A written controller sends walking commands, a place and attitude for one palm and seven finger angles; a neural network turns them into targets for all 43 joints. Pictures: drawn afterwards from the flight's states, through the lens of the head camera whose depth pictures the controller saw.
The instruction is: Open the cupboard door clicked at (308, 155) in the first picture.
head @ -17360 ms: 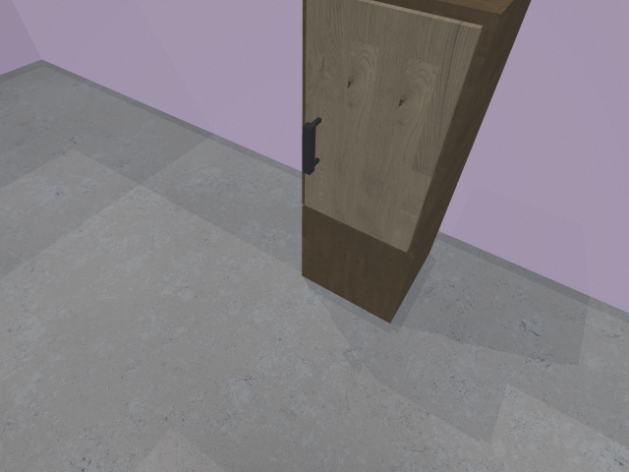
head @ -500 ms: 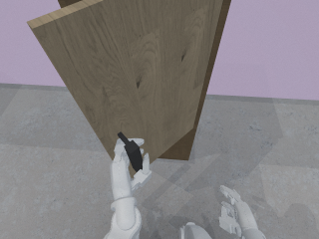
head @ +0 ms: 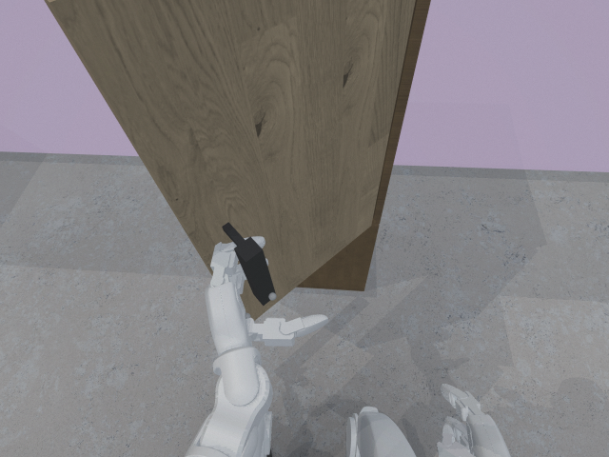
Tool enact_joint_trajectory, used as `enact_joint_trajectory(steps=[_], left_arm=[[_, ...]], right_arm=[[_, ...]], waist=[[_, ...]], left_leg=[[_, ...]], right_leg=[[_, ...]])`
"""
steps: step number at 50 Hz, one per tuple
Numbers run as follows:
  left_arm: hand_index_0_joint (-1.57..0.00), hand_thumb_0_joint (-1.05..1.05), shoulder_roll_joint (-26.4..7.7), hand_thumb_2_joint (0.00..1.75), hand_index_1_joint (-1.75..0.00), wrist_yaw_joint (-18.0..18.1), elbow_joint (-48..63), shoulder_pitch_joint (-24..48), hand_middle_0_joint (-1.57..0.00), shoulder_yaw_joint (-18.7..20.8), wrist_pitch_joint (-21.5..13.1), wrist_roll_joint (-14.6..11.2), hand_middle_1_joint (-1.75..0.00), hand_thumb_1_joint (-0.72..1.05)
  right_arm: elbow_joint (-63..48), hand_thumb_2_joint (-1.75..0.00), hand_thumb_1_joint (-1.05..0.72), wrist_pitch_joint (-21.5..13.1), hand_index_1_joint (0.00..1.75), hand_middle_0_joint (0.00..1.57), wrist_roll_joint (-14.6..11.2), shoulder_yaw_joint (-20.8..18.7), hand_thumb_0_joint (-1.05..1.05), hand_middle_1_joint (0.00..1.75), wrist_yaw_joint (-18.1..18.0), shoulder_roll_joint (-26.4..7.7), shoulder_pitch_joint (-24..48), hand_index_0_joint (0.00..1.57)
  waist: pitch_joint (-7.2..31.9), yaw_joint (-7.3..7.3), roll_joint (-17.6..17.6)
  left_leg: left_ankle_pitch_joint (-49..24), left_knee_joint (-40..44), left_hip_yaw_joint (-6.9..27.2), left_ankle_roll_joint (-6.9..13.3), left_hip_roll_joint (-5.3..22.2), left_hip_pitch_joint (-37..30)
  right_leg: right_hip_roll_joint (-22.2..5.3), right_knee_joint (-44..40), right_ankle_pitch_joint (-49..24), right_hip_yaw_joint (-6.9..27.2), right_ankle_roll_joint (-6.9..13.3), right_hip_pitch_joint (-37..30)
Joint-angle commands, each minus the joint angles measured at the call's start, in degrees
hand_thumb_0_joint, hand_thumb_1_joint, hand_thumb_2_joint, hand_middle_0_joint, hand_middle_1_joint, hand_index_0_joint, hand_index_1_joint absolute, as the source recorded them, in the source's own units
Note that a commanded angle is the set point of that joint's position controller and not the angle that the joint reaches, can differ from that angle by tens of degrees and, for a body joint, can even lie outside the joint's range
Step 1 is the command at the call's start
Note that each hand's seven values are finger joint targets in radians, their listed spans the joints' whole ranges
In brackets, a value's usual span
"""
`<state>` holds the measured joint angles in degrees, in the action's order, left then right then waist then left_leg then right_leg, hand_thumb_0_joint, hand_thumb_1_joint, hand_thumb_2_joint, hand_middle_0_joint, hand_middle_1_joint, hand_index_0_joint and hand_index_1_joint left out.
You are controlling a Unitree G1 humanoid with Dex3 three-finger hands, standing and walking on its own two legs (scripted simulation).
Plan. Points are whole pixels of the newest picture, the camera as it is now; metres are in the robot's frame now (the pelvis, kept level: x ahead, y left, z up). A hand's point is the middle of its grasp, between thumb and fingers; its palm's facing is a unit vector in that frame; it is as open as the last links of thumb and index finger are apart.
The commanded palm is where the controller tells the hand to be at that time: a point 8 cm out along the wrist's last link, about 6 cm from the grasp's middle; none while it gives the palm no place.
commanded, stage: open thumb and fingers to let go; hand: left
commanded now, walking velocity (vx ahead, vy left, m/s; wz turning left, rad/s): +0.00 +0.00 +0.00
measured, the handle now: (248, 264) +0.36 +0.08 +0.02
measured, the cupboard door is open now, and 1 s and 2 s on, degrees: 46 47 47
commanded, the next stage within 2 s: slide the hand sideways off the handle in 0.28 s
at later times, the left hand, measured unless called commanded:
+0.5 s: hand (268, 313) +0.29 +0.05 +0.02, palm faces -0.05 -1.00 -0.06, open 15.7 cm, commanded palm +0.27 +0.09 +0.02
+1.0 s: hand (245, 344) +0.26 +0.08 +0.02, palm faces -0.13 -0.99 +0.00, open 16.3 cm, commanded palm +0.23 +0.14 +0.02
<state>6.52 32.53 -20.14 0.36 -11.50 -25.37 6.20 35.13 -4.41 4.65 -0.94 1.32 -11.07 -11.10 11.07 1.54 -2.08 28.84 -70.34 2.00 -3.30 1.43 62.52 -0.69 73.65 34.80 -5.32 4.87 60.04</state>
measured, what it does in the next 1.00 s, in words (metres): stands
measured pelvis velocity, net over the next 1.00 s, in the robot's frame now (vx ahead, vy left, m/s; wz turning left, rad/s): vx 0.00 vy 0.04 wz -0.03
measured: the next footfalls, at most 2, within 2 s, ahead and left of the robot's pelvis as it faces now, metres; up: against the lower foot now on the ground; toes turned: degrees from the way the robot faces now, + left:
none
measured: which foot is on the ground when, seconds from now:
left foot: down 0.00-1.00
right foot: down 0.00-1.00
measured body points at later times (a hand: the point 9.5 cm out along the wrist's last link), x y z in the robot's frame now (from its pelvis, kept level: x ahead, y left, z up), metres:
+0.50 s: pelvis -0.01 +0.03 +0.00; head +0.08 +0.02 +0.44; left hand +0.29 +0.11 +0.03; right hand +0.17 -0.19 -0.11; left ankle +0.04 +0.16 -0.62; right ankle +0.01 -0.07 -0.62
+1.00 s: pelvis +0.00 +0.04 -0.01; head +0.09 +0.03 +0.43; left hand +0.26 +0.13 +0.03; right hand +0.18 -0.18 -0.11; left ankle +0.04 +0.16 -0.62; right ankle +0.01 -0.07 -0.62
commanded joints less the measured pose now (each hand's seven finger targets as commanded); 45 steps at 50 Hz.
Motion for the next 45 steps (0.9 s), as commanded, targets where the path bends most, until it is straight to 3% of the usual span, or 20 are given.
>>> enact_joint_trajectory(steps=[1, 3, 5, 10, 13, 17, 19, 20, 21, 22, 23, 25, 27, 29, 31, 32, 36, 37, 41, 45], left_arm=[[-0.25, 0.0, 4.2, 0.3, -0.9, 1.4, 11.4, 8.9, -0.25, -0.4, -3.8, 1.0, -0.9, -0.5], [-0.23, 0.0, 5.3, 0.3, -0.8, 1.8, 11.3, 10.5, -0.23, -1.5, -3.4, 1.4, -0.8, -0.5], [-0.22, 0.0, 5.4, 0.3, -0.7, 2.3, 10.4, 11.1, -0.22, -1.2, -3.2, 1.4, -0.7, -0.5], [-0.18, 0.0, 6.4, 0.3, -0.45, 3.1, 11.2, 10.9, -0.18, -1.9, -2.7, 1.6, -0.45, -0.5], [-0.15, 0.0, 6.4, 0.3, -0.3, 3.6, 10.2, 11.4, -0.15, -1.3, -1.8, 1.4, -0.3, -0.5], [-0.15, 0.0, 6.6, 0.3, -0.3, 4.3, 10.7, 11.6, -0.15, -0.8, -1.3, 1.6, -0.3, -0.5], [-0.15, 0.0, 8.8, 0.3, -0.3, 4.2, 9.7, 12.1, -0.15, -2.5, -0.7, 1.5, -0.3, -0.5], [-0.15, 0.0, 1.2, 0.3, -0.3, -8.6, 12.8, 12.8, -0.15, -16.0, -3.2, 8.5, -0.3, -0.5], [-0.15, 0.0, -2.5, 0.3, -0.3, -15.1, 16.4, 15.4, -0.15, -11.6, -6.3, 5.7, -0.3, -0.5], [-0.15, 0.0, -3.9, 0.3, -0.3, -20.3, 17.5, 15.7, -0.15, -11.6, -7.8, 4.4, -0.3, -0.5], [-0.15, 0.0, -3.8, 0.3, -0.3, -24.5, 19.1, 15.5, -0.15, -11.8, -8.7, 2.1, -0.3, -0.5], [-0.15, 0.0, -1.3, 0.3, -0.3, -28.5, 18.1, 11.1, -0.15, -10.7, -8.0, -3.7, -0.3, -0.5], [-0.15, 0.0, 1.3, 0.3, -0.3, -28.7, 18.2, 10.1, -0.15, -10.3, -5.7, -7.6, -0.3, -0.5], [-0.15, 0.0, 0.7, 0.3, -0.3, -26.7, 17.7, 8.2, -0.15, -8.3, -4.0, -8.2, -0.3, -0.5], [-0.15, 0.0, -0.8, 0.3, -0.3, -24.7, 19.9, 4.9, -0.15, -7.1, -3.3, -6.9, -0.3, -0.5], [-0.15, 0.0, -2.4, 0.3, -0.3, -24.0, 21.3, 3.1, -0.15, -6.4, -3.3, -5.6, -0.3, -0.5], [-0.15, 0.0, -3.3, 0.3, -0.3, -22.4, 22.9, -1.0, -0.15, -6.7, -3.1, -2.8, -0.3, -0.5], [-0.15, 0.0, -4.3, 0.3, -0.3, -22.3, 23.3, -2.2, -0.15, -6.0, -3.1, -2.1, -0.3, -0.5], [-0.15, 0.0, -4.5, 0.3, -0.3, -22.4, 24.7, -4.7, -0.15, -6.2, -3.1, -2.4, -0.3, -0.5], [-0.15, 0.0, -5.7, 0.3, -0.3, -23.4, 28.4, -7.6, -0.15, -5.3, -3.5, -3.3, -0.3, -0.5]], right_arm=[[-8.5, -0.9, -0.9, -2.9, 0.3, 0.2, -0.2, -1.4, 0.0, 0.3, -0.2, -3.7, 2.7, 0.2], [-8.6, -0.9, -0.9, -3.0, 0.3, 0.2, -0.1, -1.2, 0.0, 0.3, -0.1, -3.7, 2.9, 0.2], [-8.4, -0.9, -0.9, -3.1, 0.3, 0.2, -0.1, -1.1, 0.0, 0.3, -0.1, -3.8, 2.8, 0.2], [-8.8, -0.9, -0.9, -3.2, 0.3, 0.2, 0.1, -0.9, 0.0, 0.3, 0.1, -3.6, 3.4, 0.2], [-8.8, -0.9, -0.9, -2.9, 0.3, 0.2, 0.0, -0.7, 0.0, 0.3, 0.2, -3.7, 3.8, 0.2], [-9.2, -0.9, -0.9, -2.8, 0.3, 0.2, 0.0, -0.7, 0.0, 0.3, 0.4, -3.7, 4.5, 0.2], [-9.0, -0.9, -0.9, -2.7, 0.3, 0.2, 0.0, -0.4, 0.0, 0.3, 0.7, -3.4, 4.8, 0.2], [-8.5, -0.9, -0.9, -1.5, 0.3, 0.2, -0.4, -1.1, 0.0, 0.3, 1.1, -6.6, 0.6, 0.2], [-10.2, -0.9, -0.9, -1.0, 0.3, 0.2, -0.9, -1.7, 0.0, 0.3, 1.1, -5.8, 0.8, 0.2], [-11.1, -0.9, -0.9, -0.6, 0.3, 0.2, -1.2, -1.7, 0.0, 0.3, 1.0, -6.2, 1.1, 0.2], [-12.3, -0.9, -0.9, -0.4, 0.3, 0.2, -1.8, -1.8, 0.0, 0.3, 0.8, -6.0, 1.5, 0.2], [-14.1, -0.9, -0.9, -0.2, 0.3, 0.2, -3.1, -1.5, 0.0, 0.3, 0.6, -6.1, 1.9, 0.2], [-15.3, -0.9, -0.9, -0.1, 0.3, 0.2, -4.0, -1.2, 0.0, 0.3, 0.5, -6.3, 2.0, 0.2], [-15.9, -0.9, -0.9, 0.5, 0.3, 0.2, -4.0, -1.5, 0.0, 0.3, 0.5, -6.7, 1.7, 0.2], [-16.7, -0.9, -0.9, 1.0, 0.3, 0.2, -3.8, -1.8, 0.0, 0.3, 0.8, -6.9, 1.2, 0.2], [-17.3, -0.9, -0.9, 1.2, 0.3, 0.2, -3.6, -1.8, 0.0, 0.3, 0.9, -7.0, 1.3, 0.2], [-18.1, -0.9, -0.9, 2.3, 0.3, 0.2, -3.3, -1.8, 0.0, 0.3, 1.2, -6.6, 1.0, 0.2], [-18.4, -0.9, -0.9, 2.4, 0.3, 0.2, -3.3, -1.7, 0.0, 0.3, 1.1, -6.7, 1.3, 0.2], [-19.0, -0.9, -0.9, 3.0, 0.3, 0.2, -3.4, -1.2, 0.0, 0.3, 1.0, -6.4, 1.6, 0.2], [-19.6, -0.9, -0.9, 2.8, 0.3, 0.2, -3.4, -1.1, 0.0, 0.3, 0.5, -6.2, 1.7, 0.2]], waist=[[18.0, 0.62, 9.2], [17.9, 0.74, 7.2], [17.1, 0.95, 8.0], [18.7, 0.25, 6.0], [17.7, 0.22, 5.7], [17.9, -0.47, 4.3], [17.2, 0.25, 4.9], [14.6, 6.81, 6.6], [17.7, 4.28, 5.0], [19.7, 4.24, 2.5], [21.2, 3.59, 1.2], [18.7, 3.03, 3.1], [17.1, 2.8, 3.1], [16.2, 2.52, 5.6], [18.8, 1.6, 7.3], [19.9, 0.42, 5.2], [17.7, 0.82, 7.5], [17.5, 0.14, 6.1], [15.1, 0.25, 5.4], [16.4, -0.36, 4.0]], left_leg=[[-7.3, 4.1, -1.3, 3.4, -2.8, -8.5], [-8.0, 4.3, -1.5, 3.6, -2.8, -9.8], [-7.5, 4.7, -1.3, 3.5, -2.7, -10.4], [-9.5, 5.3, -1.4, 3.5, -2.7, -12.5], [-9.5, 5.7, -1.2, 3.5, -2.6, -13.0], [-9.9, 6.2, -0.8, 3.3, -2.5, -13.7], [-9.7, 6.1, -0.9, 3.4, -2.5, -14.1], [-9.7, 3.9, -1.1, 4.6, -2.3, -13.8], [-10.1, 3.1, -1.2, 4.8, -2.7, -12.6], [-10.9, 2.6, -1.0, 5.0, -2.7, -13.6], [-10.5, 2.2, -1.0, 5.1, -2.8, -14.5], [-8.3, 3.2, -0.4, 5.0, -2.6, -15.0], [-7.1, 4.6, 0.2, 4.8, -2.4, -15.5], [-6.8, 4.8, 0.4, 4.8, -2.3, -14.4], [-8.7, 4.5, 0.2, 4.9, -2.3, -14.5], [-10.2, 4.6, 0.3, 4.6, -2.4, -14.8], [-9.3, 4.1, -0.3, 4.6, -2.4, -13.1], [-9.4, 4.3, 0.0, 4.5, -2.3, -12.9], [-7.0, 4.6, -0.3, 4.4, -2.5, -12.5], [-7.9, 4.4, -0.2, 4.3, -2.5, -13.0]], right_leg=[[-1.7, -17.3, -18.8, 9.0, -5.0, -15.7], [-1.1, -16.6, -18.1, 7.5, -4.4, -13.9], [-0.7, -16.7, -16.9, 6.7, -4.3, -13.0], [0.2, -15.3, -18.0, 4.7, -3.7, -12.5], [0.7, -14.8, -17.0, 3.6, -3.4, -11.4], [1.1, -13.9, -15.9, 2.6, -2.9, -10.6], [1.1, -14.1, -15.8, 2.2, -3.0, -9.7], [0.2, -13.3, -19.5, 4.2, -3.2, -7.2], [-0.5, -12.4, -21.5, 5.2, -2.8, -10.0], [-0.4, -10.7, -22.2, 5.2, -2.4, -9.6], [-0.4, -10.7, -21.3, 5.6, -2.4, -9.0], [0.1, -11.9, -16.8, 5.0, -2.4, -7.6], [0.6, -12.1, -13.4, 3.7, -2.3, -6.2], [0.7, -12.2, -12.5, 3.3, -2.7, -6.1], [0.7, -11.3, -14.5, 3.2, -2.8, -7.6], [0.6, -10.0, -15.4, 3.0, -2.4, -7.7], [0.5, -10.2, -15.6, 3.6, -2.6, -7.9], [0.7, -9.6, -15.0, 3.3, -2.4, -7.2], [0.7, -10.5, -12.8, 3.5, -2.4, -6.6], [0.8, -9.9, -13.7, 3.5, -2.4, -7.4]])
